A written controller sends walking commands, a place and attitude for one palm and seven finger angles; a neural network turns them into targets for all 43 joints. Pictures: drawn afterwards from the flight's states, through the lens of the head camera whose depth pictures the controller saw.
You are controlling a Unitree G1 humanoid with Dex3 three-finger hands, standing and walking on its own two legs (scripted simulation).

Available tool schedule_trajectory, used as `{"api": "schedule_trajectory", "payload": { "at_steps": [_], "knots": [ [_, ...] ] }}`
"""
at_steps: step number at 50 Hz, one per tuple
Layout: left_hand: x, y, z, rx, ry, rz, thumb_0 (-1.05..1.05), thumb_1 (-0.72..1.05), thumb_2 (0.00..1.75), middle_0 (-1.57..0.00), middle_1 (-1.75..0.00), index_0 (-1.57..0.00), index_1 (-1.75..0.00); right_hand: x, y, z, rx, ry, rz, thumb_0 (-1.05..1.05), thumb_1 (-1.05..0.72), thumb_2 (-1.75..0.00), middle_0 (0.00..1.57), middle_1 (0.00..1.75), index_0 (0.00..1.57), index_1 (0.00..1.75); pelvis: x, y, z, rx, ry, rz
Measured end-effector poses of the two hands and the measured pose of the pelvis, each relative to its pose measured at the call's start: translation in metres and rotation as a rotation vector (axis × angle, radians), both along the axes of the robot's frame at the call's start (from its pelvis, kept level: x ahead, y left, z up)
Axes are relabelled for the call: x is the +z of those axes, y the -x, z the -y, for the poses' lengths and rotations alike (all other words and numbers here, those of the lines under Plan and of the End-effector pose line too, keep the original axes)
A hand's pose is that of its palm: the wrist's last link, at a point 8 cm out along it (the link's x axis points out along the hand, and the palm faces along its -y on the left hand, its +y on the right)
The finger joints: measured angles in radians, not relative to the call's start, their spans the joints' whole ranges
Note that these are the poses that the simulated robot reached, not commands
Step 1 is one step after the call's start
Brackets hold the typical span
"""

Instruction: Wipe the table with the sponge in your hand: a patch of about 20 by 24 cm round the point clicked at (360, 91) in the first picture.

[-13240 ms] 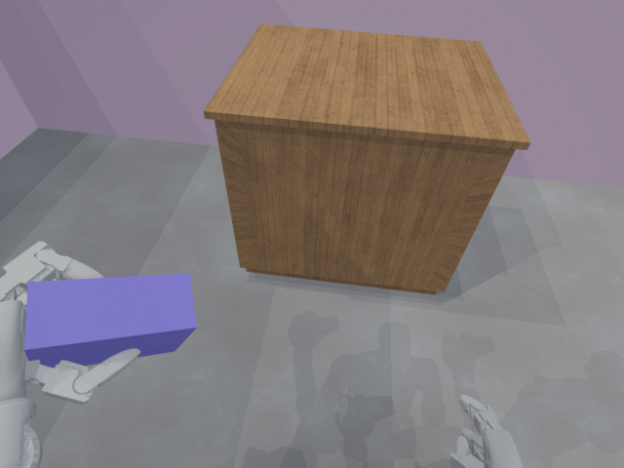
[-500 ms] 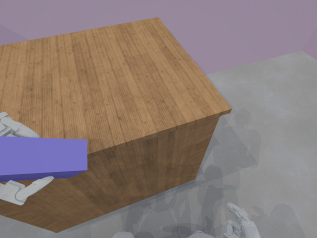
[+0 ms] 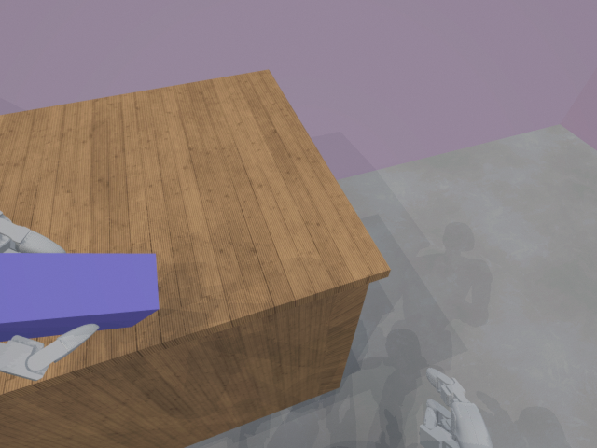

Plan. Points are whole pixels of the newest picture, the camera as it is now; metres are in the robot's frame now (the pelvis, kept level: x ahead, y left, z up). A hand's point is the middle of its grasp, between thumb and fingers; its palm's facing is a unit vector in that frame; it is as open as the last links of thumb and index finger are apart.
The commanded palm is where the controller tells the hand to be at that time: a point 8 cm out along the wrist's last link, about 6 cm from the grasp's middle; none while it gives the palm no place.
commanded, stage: come to a stop and stand still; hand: left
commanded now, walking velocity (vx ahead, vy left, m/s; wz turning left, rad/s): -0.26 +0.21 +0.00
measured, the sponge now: (98, 295) +0.23 +0.23 +0.15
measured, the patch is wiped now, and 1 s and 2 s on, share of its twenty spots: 0.00 0.00 0.00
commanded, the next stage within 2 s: look again from close up in 1.58 s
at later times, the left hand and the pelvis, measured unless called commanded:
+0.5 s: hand (69, 264) +0.25 +0.26 +0.17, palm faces +0.44 -0.80 -0.40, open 10.0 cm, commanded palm +0.20 +0.28 +0.20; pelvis +0.04 +0.00 +0.02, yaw +0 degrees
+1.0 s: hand (109, 252) +0.28 +0.23 +0.16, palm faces +0.23 -0.87 -0.44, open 10.0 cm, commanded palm +0.21 +0.28 +0.20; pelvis +0.04 +0.02 +0.02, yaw -4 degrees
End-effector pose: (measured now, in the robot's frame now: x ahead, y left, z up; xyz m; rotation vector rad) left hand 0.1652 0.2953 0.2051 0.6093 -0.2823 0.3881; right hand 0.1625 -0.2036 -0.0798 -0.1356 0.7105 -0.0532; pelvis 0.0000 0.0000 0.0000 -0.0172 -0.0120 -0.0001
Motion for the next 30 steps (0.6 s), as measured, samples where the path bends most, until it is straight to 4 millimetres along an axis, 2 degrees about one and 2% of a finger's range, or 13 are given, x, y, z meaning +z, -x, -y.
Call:
{"api": "schedule_trajectory", "payload": {
  "at_steps": [3, 6, 8, 11, 14, 16, 19, 23, 27, 30],
  "knots": [
    [-0.023, -0.013, 0.015, 0.024, 0.098, -0.043, -0.01, -0.49, 1.02, -0.79, -1.32, -0.78, -1.32, -0.014, -0.008, 0.013, 0.024, 0.013, -0.057, 0.01, -0.90, -0.89, 0.20, 0.30, 0.20, 0.30, -0.002, -0.006, 0.009, 0.017, 0.010, 0.023],
    [-0.031, -0.025, 0.034, 0.004, 0.177, -0.067, -0.01, -0.49, 1.02, -0.79, -1.32, -0.78, -1.32, -0.010, -0.012, 0.026, 0.029, 0.039, -0.091, 0.01, -0.90, -0.89, 0.20, 0.30, 0.20, 0.30, 0.006, -0.011, 0.016, 0.006, -0.014, 0.026],
    [-0.025, -0.031, 0.044, -0.037, 0.176, -0.058, -0.01, -0.49, 1.02, -0.79, -1.32, -0.78, -1.32, -0.001, -0.016, 0.035, 0.015, 0.064, -0.085, 0.01, -0.90, -0.89, 0.20, 0.30, 0.20, 0.30, 0.010, -0.015, 0.019, 0.004, -0.026, 0.023],
    [-0.006, -0.038, 0.051, -0.101, 0.114, -0.007, -0.01, -0.49, 1.02, -0.79, -1.32, -0.78, -1.32, 0.012, -0.022, 0.046, -0.016, 0.103, -0.059, 0.01, -0.90, -0.89, 0.20, 0.30, 0.20, 0.30, 0.012, -0.020, 0.022, 0.009, -0.034, 0.017],
    [0.013, -0.040, 0.046, -0.131, 0.038, 0.062, -0.01, -0.49, 1.02, -0.79, -1.32, -0.78, -1.32, 0.020, -0.029, 0.055, -0.047, 0.138, -0.030, 0.01, -0.90, -0.89, 0.20, 0.30, 0.20, 0.30, 0.010, -0.027, 0.019, 0.012, -0.023, 0.010],
    [0.018, -0.042, 0.038, -0.121, 0.009, 0.082, -0.01, -0.49, 1.02, -0.79, -1.32, -0.78, -1.32, 0.023, -0.032, 0.057, -0.074, 0.147, -0.023, 0.01, -0.90, -0.89, 0.20, 0.30, 0.20, 0.30, 0.010, -0.031, 0.015, 0.013, -0.027, 0.008],
    [0.015, -0.043, 0.021, -0.070, 0.013, 0.056, -0.01, -0.49, 1.02, -0.78, -1.32, -0.78, -1.32, 0.027, -0.037, 0.054, -0.088, 0.145, -0.012, 0.01, -0.90, -0.89, 0.20, 0.30, 0.20, 0.30, 0.012, -0.036, 0.010, 0.003, -0.023, -0.002],
    [-0.005, -0.043, 0.004, 0.010, 0.085, -0.016, -0.01, -0.49, 1.02, -0.78, -1.32, -0.78, -1.32, 0.028, -0.041, 0.041, -0.073, 0.130, 0.003, 0.01, -0.90, -0.89, 0.20, 0.30, 0.20, 0.30, 0.015, -0.039, 0.005, 0.000, -0.011, -0.009],
    [-0.025, -0.042, 0.006, 0.034, 0.196, -0.049, -0.01, -0.49, 1.02, -0.78, -1.32, -0.77, -1.32, 0.029, -0.044, 0.024, -0.032, 0.122, 0.005, 0.01, -0.90, -0.89, 0.20, 0.30, 0.20, 0.30, 0.017, -0.039, 0.003, -0.001, -0.006, -0.004],
    [-0.025, -0.042, 0.015, 0.003, 0.237, -0.027, -0.01, -0.49, 1.02, -0.78, -1.32, -0.77, -1.32, 0.031, -0.045, 0.012, -0.004, 0.116, 0.010, 0.01, -0.90, -0.89, 0.20, 0.30, 0.20, 0.30, 0.018, -0.038, 0.002, 0.002, -0.003, 0.002]
  ]
}}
